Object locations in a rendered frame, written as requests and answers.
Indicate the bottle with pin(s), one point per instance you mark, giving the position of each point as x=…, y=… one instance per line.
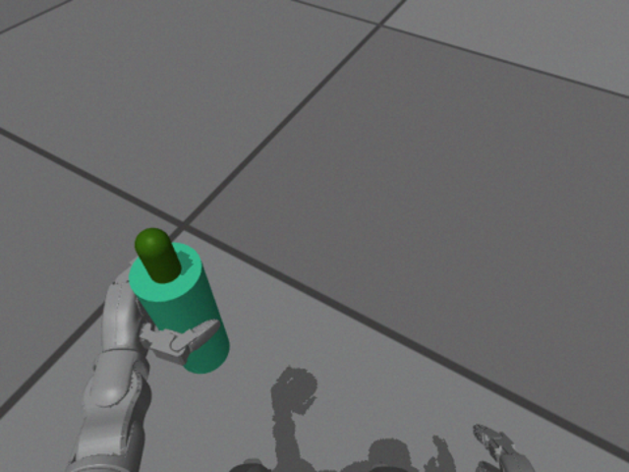
x=170, y=282

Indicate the right robot hand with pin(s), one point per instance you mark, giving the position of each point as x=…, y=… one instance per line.
x=502, y=450

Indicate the left robot hand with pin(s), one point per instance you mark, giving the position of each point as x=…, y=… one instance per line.
x=126, y=324

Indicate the left robot arm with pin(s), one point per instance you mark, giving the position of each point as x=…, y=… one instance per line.
x=115, y=400

